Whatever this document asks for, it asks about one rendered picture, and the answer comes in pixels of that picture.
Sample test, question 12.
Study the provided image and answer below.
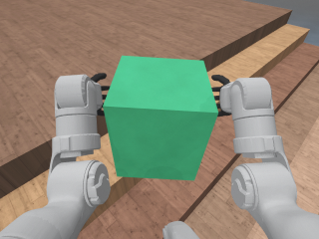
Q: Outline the right robot upper arm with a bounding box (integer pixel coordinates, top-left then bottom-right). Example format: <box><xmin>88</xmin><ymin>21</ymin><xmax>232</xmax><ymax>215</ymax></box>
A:
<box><xmin>231</xmin><ymin>161</ymin><xmax>319</xmax><ymax>239</ymax></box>

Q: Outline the robot left forearm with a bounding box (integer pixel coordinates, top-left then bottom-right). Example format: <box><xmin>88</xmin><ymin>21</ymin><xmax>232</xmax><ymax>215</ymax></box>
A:
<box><xmin>46</xmin><ymin>74</ymin><xmax>103</xmax><ymax>198</ymax></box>

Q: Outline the carton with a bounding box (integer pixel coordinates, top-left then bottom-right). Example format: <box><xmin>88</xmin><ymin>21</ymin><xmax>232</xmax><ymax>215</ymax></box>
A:
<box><xmin>103</xmin><ymin>56</ymin><xmax>218</xmax><ymax>181</ymax></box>

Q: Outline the left robot upper arm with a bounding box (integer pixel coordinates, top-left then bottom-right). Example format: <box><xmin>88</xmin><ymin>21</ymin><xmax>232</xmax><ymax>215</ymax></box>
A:
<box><xmin>0</xmin><ymin>159</ymin><xmax>111</xmax><ymax>239</ymax></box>

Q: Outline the left robot hand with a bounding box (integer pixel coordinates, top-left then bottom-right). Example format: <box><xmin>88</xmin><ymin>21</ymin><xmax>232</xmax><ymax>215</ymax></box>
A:
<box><xmin>91</xmin><ymin>73</ymin><xmax>110</xmax><ymax>117</ymax></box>

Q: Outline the right robot hand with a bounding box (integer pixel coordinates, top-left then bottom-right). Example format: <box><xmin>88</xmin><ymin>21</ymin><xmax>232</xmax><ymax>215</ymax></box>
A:
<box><xmin>211</xmin><ymin>75</ymin><xmax>232</xmax><ymax>117</ymax></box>

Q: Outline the robot right thigh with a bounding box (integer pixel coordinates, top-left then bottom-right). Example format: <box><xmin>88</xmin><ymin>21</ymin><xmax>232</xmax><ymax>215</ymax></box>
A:
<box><xmin>162</xmin><ymin>221</ymin><xmax>199</xmax><ymax>239</ymax></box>

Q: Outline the robot right forearm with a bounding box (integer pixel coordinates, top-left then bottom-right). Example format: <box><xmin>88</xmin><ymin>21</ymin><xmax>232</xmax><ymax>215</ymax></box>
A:
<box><xmin>219</xmin><ymin>77</ymin><xmax>297</xmax><ymax>198</ymax></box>

